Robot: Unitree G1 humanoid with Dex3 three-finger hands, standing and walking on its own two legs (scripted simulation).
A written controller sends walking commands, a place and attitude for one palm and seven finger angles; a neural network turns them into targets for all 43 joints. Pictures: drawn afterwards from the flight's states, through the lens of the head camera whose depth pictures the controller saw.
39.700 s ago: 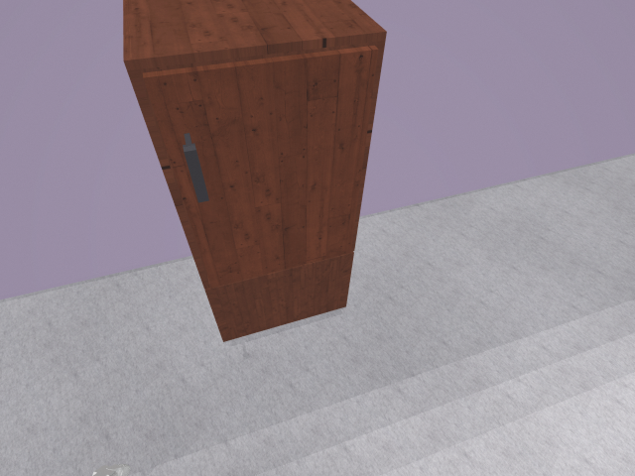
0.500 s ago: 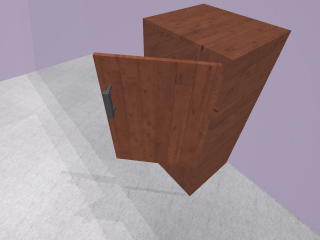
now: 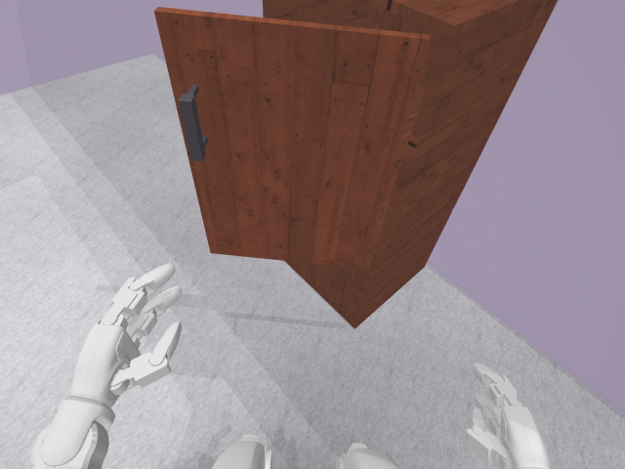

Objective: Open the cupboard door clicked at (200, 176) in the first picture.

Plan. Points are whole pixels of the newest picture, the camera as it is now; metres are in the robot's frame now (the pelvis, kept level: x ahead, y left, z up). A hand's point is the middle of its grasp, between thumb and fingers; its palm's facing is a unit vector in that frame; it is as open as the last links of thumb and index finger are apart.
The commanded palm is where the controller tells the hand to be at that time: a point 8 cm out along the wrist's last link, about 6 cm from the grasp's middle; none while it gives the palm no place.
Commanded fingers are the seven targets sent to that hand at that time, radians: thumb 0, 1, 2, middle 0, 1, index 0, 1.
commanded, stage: raise the hand with hooked fingers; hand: left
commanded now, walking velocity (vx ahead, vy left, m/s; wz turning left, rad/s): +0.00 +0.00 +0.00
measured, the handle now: (196, 123) +0.65 +0.23 +0.08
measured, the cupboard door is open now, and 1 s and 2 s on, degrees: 43 43 43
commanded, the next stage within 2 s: move the hooked fingers beside the handle in 1.74 s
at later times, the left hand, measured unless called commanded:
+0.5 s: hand (122, 332) +0.27 +0.24 +0.04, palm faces -0.04 -1.00 -0.02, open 11.2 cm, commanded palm +0.24 +0.29 +0.05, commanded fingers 0.00 -0.13 0.46 -0.27 -0.96 -0.27 -0.96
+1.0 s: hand (91, 291) +0.31 +0.28 +0.07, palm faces -0.01 -1.00 -0.07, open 13.7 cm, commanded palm +0.28 +0.33 +0.07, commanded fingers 0.00 -0.50 0.30 -0.30 -1.20 -0.30 -1.20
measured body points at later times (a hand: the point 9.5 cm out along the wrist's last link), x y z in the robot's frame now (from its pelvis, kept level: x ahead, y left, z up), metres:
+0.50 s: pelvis +0.04 +0.02 +0.00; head +0.10 +0.04 +0.44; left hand +0.27 +0.29 +0.04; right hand +0.21 -0.20 -0.08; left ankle +0.08 +0.09 -0.67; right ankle +0.06 -0.10 -0.67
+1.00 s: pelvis +0.05 +0.02 +0.01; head +0.11 +0.03 +0.45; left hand +0.30 +0.33 +0.07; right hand +0.24 -0.22 -0.06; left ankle +0.08 +0.09 -0.67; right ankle +0.06 -0.10 -0.67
